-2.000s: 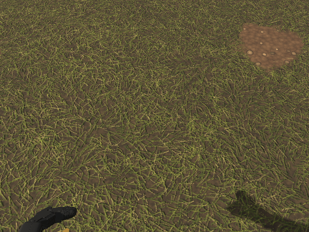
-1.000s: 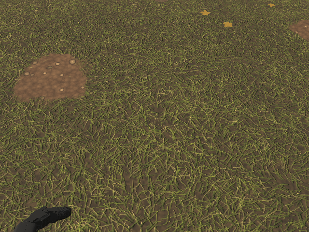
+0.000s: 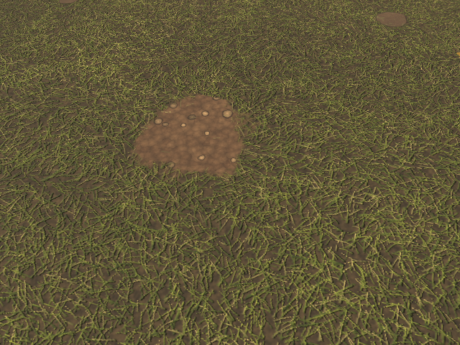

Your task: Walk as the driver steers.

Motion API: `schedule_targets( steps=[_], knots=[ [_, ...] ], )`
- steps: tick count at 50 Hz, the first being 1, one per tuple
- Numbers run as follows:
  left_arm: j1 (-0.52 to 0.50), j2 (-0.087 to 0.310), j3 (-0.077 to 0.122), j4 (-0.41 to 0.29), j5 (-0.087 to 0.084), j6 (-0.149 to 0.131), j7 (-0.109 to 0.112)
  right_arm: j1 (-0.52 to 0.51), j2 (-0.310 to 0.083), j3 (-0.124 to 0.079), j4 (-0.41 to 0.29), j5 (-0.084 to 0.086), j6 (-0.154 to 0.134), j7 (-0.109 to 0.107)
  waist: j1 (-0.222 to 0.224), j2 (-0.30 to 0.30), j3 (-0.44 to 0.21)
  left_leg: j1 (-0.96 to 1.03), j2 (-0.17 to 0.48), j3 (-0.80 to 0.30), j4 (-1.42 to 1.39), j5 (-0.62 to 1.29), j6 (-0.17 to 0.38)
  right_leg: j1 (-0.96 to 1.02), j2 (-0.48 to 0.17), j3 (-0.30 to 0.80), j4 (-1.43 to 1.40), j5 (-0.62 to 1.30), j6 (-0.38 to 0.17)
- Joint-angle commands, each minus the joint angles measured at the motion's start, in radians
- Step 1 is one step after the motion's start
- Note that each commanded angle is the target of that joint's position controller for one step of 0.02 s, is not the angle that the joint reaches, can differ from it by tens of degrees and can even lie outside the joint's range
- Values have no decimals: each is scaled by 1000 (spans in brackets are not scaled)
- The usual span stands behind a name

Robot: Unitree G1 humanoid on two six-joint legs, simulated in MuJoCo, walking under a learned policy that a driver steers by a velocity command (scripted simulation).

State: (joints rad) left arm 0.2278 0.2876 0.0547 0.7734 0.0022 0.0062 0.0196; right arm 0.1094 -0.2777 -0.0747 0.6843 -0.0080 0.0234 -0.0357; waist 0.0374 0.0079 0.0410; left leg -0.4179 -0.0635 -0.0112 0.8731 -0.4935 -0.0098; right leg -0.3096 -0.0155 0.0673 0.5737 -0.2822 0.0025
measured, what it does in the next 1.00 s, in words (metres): walks ahead, turning right: left foot, then right foot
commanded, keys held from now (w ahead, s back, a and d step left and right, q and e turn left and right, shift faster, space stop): e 0.30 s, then w+e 0.28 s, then w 0.42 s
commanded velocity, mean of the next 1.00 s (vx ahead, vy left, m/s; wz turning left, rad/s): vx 0.24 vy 0.00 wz -0.42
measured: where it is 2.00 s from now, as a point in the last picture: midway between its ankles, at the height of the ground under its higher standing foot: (385, 264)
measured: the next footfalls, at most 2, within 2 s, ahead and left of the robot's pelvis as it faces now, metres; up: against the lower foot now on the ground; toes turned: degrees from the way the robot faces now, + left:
left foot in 0.16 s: +0.05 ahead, +0.12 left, +0.00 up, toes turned -9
right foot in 0.66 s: +0.05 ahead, -0.16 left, +0.00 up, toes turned -27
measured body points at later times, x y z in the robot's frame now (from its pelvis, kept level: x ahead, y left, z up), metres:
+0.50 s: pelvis +0.02 +0.02 +0.01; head +0.04 +0.02 +0.46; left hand +0.25 +0.24 -0.09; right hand +0.03 -0.28 -0.09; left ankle +0.01 +0.13 -0.73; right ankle -0.02 -0.13 -0.68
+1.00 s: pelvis +0.16 -0.12 +0.01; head +0.18 -0.15 +0.46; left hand +0.31 +0.12 -0.10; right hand +0.23 -0.43 -0.09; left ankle +0.40 -0.06 -0.68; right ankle +0.02 -0.15 -0.73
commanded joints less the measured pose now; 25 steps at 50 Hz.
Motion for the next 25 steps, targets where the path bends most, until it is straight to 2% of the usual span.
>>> schedule_targets(
  steps=[1, 3, 5, 6, 7, 8, 9, 10, 11, 12, 13, 15, 17, 19, 22, 25],
  knots=[
    [-53, 190, 59, -74, -25, -9, 17, -50, -53, -18, -89, 8, -24, 0, -15, -146, -116, -128, 34, -57, -13, -15, -26, 226, -222, 305, -161, 526, -201],
    [-64, 190, 66, -83, -29, 22, 24, -42, -33, -10, -84, 18, -34, 11, -10, -169, -148, -27, 11, -32, -138, 63, -39, 206, -188, 292, -146, 540, -185],
    [-82, 192, 71, -99, -33, 39, 23, 10, -48, -17, -69, 27, -38, 26, -25, -192, -163, 74, -5, -17, -285, 146, -38, 176, -167, 309, -139, 486, -175],
    [-106, 187, 70, -110, -41, 43, 21, 54, -55, -23, -54, 26, -39, 31, -51, -188, -162, 150, -10, -2, -414, 244, -29, 142, -145, 313, -127, 408, -154],
    [-106, 168, 65, -117, -44, 44, 22, 88, -76, -33, -41, 20, -38, 30, -63, -165, -162, 251, 14, -6, -513, 337, -12, 77, -113, 304, -103, 273, -118],
    [-69, 119, 52, -119, -28, 42, 20, 113, -144, -51, -45, 5, -33, 22, -45, -23, -168, 378, 184, -159, -552, 380, 45, -70, -40, 234, 45, 30, -59],
    [-31, 81, 45, -141, -19, 29, 15, 89, -242, -70, -59, -24, -21, 20, -8, 281, -133, 383, 418, -441, -577, 578, 206, -289, 120, 76, 235, -322, 8],
    [-32, 166, 69, -132, -7, 16, 16, 81, -197, -56, -79, -46, -33, 22, -32, 216, -134, 324, 493, -498, -587, 595, 302, -300, 52, 104, 476, -374, 40],
    [-26, 210, 90, -111, -22, 18, 14, 27, -142, -38, -90, -42, -43, 19, -8, 125, -99, 285, 440, -398, -581, 572, 283, -303, 37, 111, 574, -309, 45],
    [-3, 199, 93, -86, -24, 30, 19, -27, -121, -32, -95, -27, -48, 17, 16, 92, -70, 271, 369, -294, -572, 534, 234, -310, 27, 95, 604, -243, 58],
    [4, 187, 93, -77, -20, 40, 23, -45, -106, -27, -97, -10, -52, 12, 11, 97, -58, 281, 336, -233, -568, 532, 210, -330, 19, 90, 627, -179, 73],
    [-23, 150, 83, -97, -24, 46, 18, -16, -103, -22, -86, -9, -49, -1, -11, 112, -55, 282, 302, -138, -567, 623, 215, -324, 21, 47, 642, -112, 100],
    [-88, 122, 68, -137, -32, 41, 6, 64, -111, -28, -67, -7, -42, -14, -63, 126, -74, 370, 312, -132, -623, 371, 226, -381, -9, 10, 548, -54, 110],
    [-137, 115, 60, -170, -29, 34, -5, 113, -135, -36, -51, -1, -43, -19, -99, 134, -70, 425, 347, -168, -672, 178, 232, -410, -32, -2, 466, -48, 110],
    [-162, 101, 50, -197, -23, 19, -22, 127, -168, -48, -41, 6, -54, -11, -110, 122, -52, 434, 378, -146, -709, 111, 226, -389, -59, -29, 357, -48, 88],
    [-176, 80, 39, -214, -24, 7, -38, 136, -187, -59, -28, 15, -68, 4, -112, 115, -21, 399, 385, -83, -727, 113, 216, -328, -72, -65, 249, -51, 50]
  ],
)
Keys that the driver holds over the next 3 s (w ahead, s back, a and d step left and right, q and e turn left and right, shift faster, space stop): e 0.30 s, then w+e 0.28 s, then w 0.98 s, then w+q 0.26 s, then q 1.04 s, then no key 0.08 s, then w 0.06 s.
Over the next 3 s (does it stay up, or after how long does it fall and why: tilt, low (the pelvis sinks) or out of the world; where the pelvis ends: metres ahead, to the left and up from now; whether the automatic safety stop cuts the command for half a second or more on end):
stays up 0.82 -0.45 0.02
